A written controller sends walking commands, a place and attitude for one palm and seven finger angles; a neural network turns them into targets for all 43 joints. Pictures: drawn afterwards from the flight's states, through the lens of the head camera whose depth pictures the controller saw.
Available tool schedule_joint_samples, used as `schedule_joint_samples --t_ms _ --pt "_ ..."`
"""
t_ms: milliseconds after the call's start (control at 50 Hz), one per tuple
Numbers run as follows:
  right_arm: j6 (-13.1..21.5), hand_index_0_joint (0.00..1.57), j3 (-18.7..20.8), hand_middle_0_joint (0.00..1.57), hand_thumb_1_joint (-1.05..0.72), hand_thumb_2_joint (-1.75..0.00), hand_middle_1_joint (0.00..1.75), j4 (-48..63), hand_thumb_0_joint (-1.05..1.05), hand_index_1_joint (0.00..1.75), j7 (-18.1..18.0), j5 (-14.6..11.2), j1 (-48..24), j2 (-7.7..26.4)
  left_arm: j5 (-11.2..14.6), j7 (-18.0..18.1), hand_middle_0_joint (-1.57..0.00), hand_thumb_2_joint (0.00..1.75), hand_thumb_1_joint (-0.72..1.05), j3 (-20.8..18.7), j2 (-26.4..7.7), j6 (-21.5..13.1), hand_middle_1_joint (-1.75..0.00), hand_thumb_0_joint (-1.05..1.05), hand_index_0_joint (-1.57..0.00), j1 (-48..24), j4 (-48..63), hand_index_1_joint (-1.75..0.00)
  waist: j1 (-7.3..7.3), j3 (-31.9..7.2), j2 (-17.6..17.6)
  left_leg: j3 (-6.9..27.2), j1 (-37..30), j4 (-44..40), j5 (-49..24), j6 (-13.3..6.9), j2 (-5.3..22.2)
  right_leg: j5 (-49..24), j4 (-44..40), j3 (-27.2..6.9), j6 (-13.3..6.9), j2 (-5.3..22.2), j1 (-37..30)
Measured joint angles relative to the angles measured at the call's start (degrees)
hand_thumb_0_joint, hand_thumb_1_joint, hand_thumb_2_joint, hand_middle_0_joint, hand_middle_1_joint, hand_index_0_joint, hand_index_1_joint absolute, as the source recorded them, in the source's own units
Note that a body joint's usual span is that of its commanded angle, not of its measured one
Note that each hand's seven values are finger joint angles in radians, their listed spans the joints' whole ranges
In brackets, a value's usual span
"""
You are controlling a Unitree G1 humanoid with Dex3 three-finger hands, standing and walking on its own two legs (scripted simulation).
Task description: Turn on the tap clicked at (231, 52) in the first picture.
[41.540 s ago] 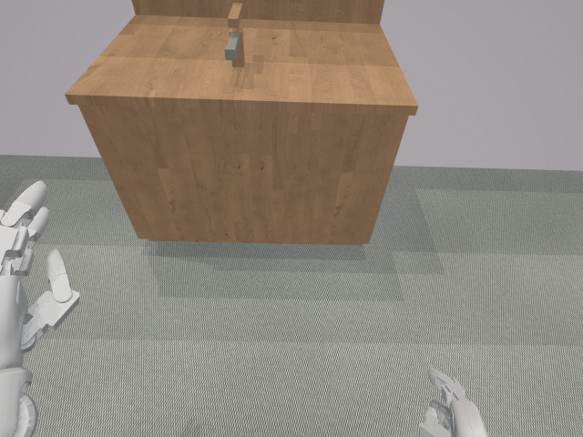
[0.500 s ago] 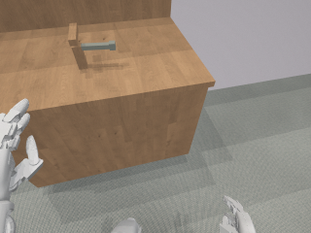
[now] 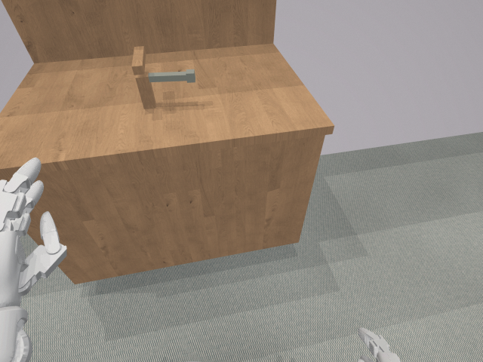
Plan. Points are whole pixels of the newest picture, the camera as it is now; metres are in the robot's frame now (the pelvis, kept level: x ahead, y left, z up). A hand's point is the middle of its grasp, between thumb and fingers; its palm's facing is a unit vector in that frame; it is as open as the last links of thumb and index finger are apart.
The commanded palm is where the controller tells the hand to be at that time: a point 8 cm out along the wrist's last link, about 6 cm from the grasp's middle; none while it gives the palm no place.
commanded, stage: stop stepping back and stand still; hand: left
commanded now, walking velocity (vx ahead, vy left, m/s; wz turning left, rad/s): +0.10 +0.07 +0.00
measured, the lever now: (190, 75) +0.85 +0.19 +0.08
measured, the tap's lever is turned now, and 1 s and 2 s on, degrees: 83 83 83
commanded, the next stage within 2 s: stand and check the lever's angle in 0.14 s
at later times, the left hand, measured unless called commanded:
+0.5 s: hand (54, 246) +0.21 +0.24 +0.17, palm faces +0.41 -0.83 -0.38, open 7.5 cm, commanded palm +0.17 +0.28 +0.18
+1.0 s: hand (46, 231) +0.24 +0.27 +0.17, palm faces +0.41 -0.84 -0.35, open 7.5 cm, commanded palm +0.19 +0.30 +0.18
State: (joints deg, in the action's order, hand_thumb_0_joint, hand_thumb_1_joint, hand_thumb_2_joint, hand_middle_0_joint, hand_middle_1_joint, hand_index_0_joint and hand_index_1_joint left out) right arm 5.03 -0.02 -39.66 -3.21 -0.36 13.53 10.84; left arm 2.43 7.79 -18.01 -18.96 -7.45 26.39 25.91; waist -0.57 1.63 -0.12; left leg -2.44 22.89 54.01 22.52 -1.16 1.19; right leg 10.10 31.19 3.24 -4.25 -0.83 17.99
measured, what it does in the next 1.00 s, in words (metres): steps on the spot: left foot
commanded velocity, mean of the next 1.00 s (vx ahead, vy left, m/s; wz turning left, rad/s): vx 0.01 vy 0.00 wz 0.00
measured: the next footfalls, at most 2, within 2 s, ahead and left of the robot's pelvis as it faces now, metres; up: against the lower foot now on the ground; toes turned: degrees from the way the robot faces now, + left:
left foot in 0.08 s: +0.08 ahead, +0.12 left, +0.00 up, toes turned +2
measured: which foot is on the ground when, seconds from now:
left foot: up 0.00-0.06, down 0.08-1.00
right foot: down 0.00-1.00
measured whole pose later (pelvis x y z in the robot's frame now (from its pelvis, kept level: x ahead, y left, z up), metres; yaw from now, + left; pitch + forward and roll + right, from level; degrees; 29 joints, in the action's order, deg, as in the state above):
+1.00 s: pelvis +0.02 +0.02 +0.01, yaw +0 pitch -2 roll -1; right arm 4.8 -0.3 -34.9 -4.5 -0.2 10.3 11.8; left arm 3.5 9.5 -17.9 -19.7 -6.9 26.7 26.4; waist 0.7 2.2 0.7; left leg -1.9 11.4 25.5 12.4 -1.5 0.2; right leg 9.6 21.9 0.8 -0.4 -1.3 10.5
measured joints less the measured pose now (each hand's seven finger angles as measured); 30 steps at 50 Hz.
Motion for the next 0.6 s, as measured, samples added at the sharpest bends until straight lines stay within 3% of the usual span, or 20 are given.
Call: schedule_joint_samples --t_ms 60,80,120,180,220,260,280,340,420,600 --pt "0.46 0.21 -0.85 0.2 -0.91 -0.9 0.3 1.85 0.01 0.3 -0.76 0.32 0.18 -0.24 0.19 0.61 -0.21 0.89 0.88 0.25 -0.65 0.28 -0.3 0.02 -0.21 1.03 1.64 -0.3 -0.07 -0.74 -0.92 -1.88 -5.51 -13.45 1.74 -0.94 0.27 2.08 0.41 0.13 0.26 0.47 0.84" --pt "0.76 0.21 -0.95 0.2 -0.91 -0.9 0.3 2.87 0.01 0.3 -1.02 0.49 0.28 0.25 0.33 0.85 -0.21 0.89 0.88 0.31 -0.76 0.32 -0.3 0.02 -0.21 1.04 2.31 -0.3 -0.18 -0.97 -0.19 -0.98 -7.61 -18.61 3.37 -1.47 0.45 4.42 1.83 0.49 0.58 -0.01 1.78" --pt "1.22 0.21 -0.7 0.2 -0.91 -0.9 0.3 3.74 0.01 0.3 -1.36 0.61 -0.51 0.35 0.18 1.3 -0.21 0.89 0.88 -0.24 -1.55 0.49 -0.3 0.02 -0.21 -0.36 2.51 -0.3 -0.2 0.01 -0.2 -0.8 -7.96 -20.96 -3.88 -0.94 0.34 11.19 8.6 -0.46 2.37 -0.42 4.15" --pt "1.81 0.21 -0.28 0.2 -0.91 -0.9 0.3 3.49 0.01 0.3 -0.79 0.1 -0.5 -0.38 -0.28 1.31 -0.21 0.89 0.88 -1.59 -2.87 0.7 -0.3 0.02 -0.21 -2.38 0.41 -0.3 -0.56 0.02 -0.5 -0.48 -8.73 -22.55 -8.78 -0.21 -0.2 13.26 19.35 -1.7 4.01 -0.33 6.05" --pt "1.92 0.21 -0.54 0.2 -0.91 -0.9 0.3 3.4 0.01 0.3 -0.36 -0.24 0.2 -0.47 -0.24 1.43 -0.21 0.89 0.88 -2.09 -2.93 0.82 -0.3 0.02 -0.21 -2.05 -0.75 -0.3 -0.79 -0.78 -0.01 0.1 -9.15 -23.75 -9.2 0.85 -0.18 12.96 13.98 -1.31 4.52 0.38 3.09" --pt "1.8 0.21 -0.88 0.2 -0.91 -0.9 0.3 4.01 0.01 0.3 -0.04 -0.25 0.7 -0.47 -0.31 1.42 -0.2 0.89 0.89 -2.65 -3.27 0.74 -0.3 0.02 -0.2 -0.79 -0.55 -0.3 -0.61 -1.15 -0.01 0.21 -7.73 -21.6 -7.83 1.37 -0.12 8.09 2.99 -1.79 4.01 0.82 -1.23" --pt "1.65 0.21 -0.78 0.2 -0.91 -0.9 0.3 3.85 0.01 0.3 0.18 -0.24 0.21 -0.07 -0.43 1.2 -0.2 0.89 0.89 -2.51 -2.64 0.49 -0.3 0.02 -0.2 -0.64 -0.5 -0.3 -0.39 -0.47 0.87 0.81 -6.54 -19.11 -6.2 1.14 0.45 4.2 1.9 -1.41 2.9 0.08 -1.3" --pt "1.08 0.21 0.14 0.2 -0.91 -0.9 0.3 2.28 0.01 0.3 0.69 -0.41 -0.95 0.99 -0.18 0.47 -0.2 0.89 0.89 -0.34 -0.11 0.68 -0.3 0.02 -0.2 -0.59 0.22 -0.3 0.14 1.41 2.41 2.29 -4.3 -12.99 -3.04 0.75 0.52 2.73 1.03 -0.27 1.31 -1.2 -2.14" --pt "0.96 0.21 0.52 0.2 -0.91 -0.9 0.3 2.8 0.01 0.3 0.07 -0.17 -0.81 1.99 0.29 0.7 -0.21 0.89 0.88 0.68 0.39 0.42 -0.3 0.02 -0.21 1.57 3.5 -0.3 0.56 2.05 1.86 2.32 -7.78 -21.37 -7.64 0.06 0.14 2.96 0.12 -0.36 1.7 -1.49 -2.92" --pt "1.34 0.2 0.31 0.2 -0.91 -0.9 0.3 3.78 0.01 0.3 -1.16 -0.11 -2.19 1.45 0.1 1.87 -0.21 0.89 0.88 -1.39 -1.19 -0.68 -0.3 0.02 -0.21 -0.54 0.51 -0.3 0.93 1.29 1.07 1.48 -10.08 -26.01 -9.87 0.89 -0.39 0.94 -5.17 -1.38 2.46 -1.03 -5.48"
